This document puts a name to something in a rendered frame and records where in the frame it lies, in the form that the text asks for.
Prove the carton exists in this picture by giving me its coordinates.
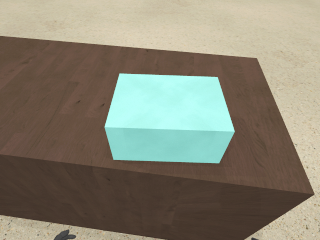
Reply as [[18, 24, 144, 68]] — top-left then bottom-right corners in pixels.
[[104, 73, 235, 164]]

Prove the left robot hand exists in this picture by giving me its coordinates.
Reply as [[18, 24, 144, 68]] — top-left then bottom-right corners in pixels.
[[54, 229, 76, 240]]

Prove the pedestal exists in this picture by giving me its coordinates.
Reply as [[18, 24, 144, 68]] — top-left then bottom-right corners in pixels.
[[0, 36, 315, 240]]

